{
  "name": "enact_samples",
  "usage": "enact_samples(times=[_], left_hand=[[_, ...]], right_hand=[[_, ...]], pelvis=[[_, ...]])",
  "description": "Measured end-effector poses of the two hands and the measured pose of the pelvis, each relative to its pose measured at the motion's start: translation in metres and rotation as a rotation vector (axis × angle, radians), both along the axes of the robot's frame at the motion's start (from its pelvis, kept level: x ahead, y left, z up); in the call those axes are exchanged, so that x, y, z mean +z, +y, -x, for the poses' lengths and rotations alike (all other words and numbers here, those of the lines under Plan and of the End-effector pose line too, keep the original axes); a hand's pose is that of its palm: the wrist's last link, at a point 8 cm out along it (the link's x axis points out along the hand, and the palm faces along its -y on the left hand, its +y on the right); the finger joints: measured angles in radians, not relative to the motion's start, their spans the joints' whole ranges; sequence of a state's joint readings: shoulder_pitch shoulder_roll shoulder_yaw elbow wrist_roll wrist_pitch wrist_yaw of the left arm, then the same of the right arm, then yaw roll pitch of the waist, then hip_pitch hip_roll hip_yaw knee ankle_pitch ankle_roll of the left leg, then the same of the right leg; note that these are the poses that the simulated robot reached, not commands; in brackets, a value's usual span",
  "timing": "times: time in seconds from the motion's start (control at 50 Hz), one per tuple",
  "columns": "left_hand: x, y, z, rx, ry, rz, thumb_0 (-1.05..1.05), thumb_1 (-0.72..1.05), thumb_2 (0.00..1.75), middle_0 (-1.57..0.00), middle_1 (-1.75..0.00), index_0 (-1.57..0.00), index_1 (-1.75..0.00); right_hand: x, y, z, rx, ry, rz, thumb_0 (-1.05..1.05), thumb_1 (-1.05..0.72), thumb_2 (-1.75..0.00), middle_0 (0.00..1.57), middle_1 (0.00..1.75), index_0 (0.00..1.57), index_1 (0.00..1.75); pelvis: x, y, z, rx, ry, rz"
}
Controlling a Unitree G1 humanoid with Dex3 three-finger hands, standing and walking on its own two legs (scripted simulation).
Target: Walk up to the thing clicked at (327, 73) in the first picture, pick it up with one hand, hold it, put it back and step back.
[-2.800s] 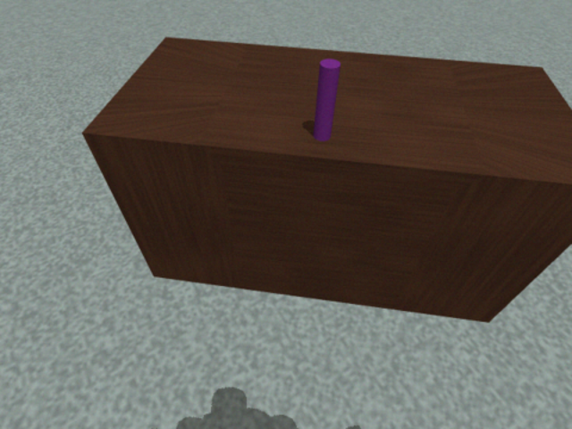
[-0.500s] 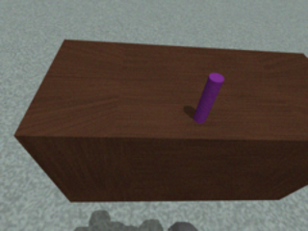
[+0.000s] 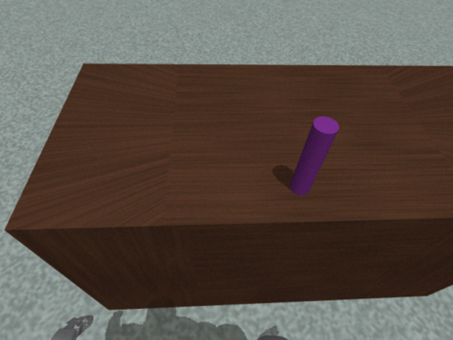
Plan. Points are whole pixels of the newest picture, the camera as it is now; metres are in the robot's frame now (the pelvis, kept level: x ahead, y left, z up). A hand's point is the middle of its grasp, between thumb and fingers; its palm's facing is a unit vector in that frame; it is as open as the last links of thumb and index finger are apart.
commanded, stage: walk up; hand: right
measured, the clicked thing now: (311, 160) +0.45 -0.17 +0.04
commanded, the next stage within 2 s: stand in 1.10 s
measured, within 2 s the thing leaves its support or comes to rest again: neither
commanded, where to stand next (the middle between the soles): +0.05 -0.02 m, yaw +2 degrees
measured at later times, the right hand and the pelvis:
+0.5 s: hand out of the picture +0.11 -0.27 -0.13, palm faces -0.07 +0.93 -0.36, open 7.4 cm; pelvis +0.01 -0.02 +0.02, yaw +1 degrees
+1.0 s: hand out of the picture +0.08 -0.27 -0.13, palm faces -0.05 +0.93 -0.37, open 7.4 cm; pelvis +0.02 -0.01 +0.02, yaw +1 degrees
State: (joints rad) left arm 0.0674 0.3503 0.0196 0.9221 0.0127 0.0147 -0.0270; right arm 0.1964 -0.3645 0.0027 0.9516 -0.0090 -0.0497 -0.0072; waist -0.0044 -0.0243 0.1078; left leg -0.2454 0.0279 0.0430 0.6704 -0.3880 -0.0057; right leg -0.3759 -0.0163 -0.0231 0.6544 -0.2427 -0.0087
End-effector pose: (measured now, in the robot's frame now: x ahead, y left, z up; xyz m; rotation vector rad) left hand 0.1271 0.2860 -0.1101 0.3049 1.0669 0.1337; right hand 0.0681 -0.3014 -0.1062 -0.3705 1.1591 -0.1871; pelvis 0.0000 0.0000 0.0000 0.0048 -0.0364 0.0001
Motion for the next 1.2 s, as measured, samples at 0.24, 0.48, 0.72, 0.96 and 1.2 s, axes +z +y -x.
enact_samples(times=[0.24, 0.48, 0.72, 0.96, 1.2], left_hand=[[0.008, 0.003, 0.024, 0.073, 0.085, -0.010, 0.01, 0.90, 0.90, -0.21, -0.30, -0.20, -0.30], [0.015, -0.002, 0.050, 0.128, 0.150, -0.013, 0.01, 0.90, 0.90, -0.21, -0.30, -0.20, -0.30], [0.015, -0.006, 0.049, 0.138, 0.151, -0.004, 0.01, 0.90, 0.90, -0.21, -0.30, -0.20, -0.30], [0.013, -0.006, 0.034, 0.127, 0.132, 0.007, 0.01, 0.90, 0.90, -0.21, -0.30, -0.20, -0.30], [0.016, -0.004, 0.031, 0.110, 0.133, -0.006, 0.01, 0.90, 0.90, -0.21, -0.30, -0.20, -0.30]], right_hand=[[0.018, -0.021, -0.027, 0.007, -0.009, 0.030, 0.01, -0.90, -0.90, 0.20, 0.30, 0.21, 0.30], [0.013, -0.013, -0.034, 0.017, 0.016, -0.020, 0.01, -0.90, -0.90, 0.20, 0.30, 0.21, 0.30], [0.010, -0.012, -0.020, -0.004, 0.060, -0.026, 0.01, -0.90, -0.90, 0.20, 0.30, 0.21, 0.30], [0.014, -0.015, -0.011, -0.022, 0.078, -0.003, 0.01, -0.90, -0.90, 0.20, 0.30, 0.21, 0.30], [0.012, -0.009, -0.023, -0.017, 0.071, -0.025, 0.01, -0.90, -0.90, 0.20, 0.30, 0.21, 0.30]], pelvis=[[0.015, -0.010, -0.008, 0.013, -0.006, -0.004], [0.023, -0.016, -0.011, 0.018, -0.002, -0.004], [0.024, -0.017, -0.012, 0.022, 0.002, -0.001], [0.025, -0.014, -0.015, 0.022, 0.004, -0.002], [0.026, -0.012, -0.021, 0.027, 0.005, 0.002]])
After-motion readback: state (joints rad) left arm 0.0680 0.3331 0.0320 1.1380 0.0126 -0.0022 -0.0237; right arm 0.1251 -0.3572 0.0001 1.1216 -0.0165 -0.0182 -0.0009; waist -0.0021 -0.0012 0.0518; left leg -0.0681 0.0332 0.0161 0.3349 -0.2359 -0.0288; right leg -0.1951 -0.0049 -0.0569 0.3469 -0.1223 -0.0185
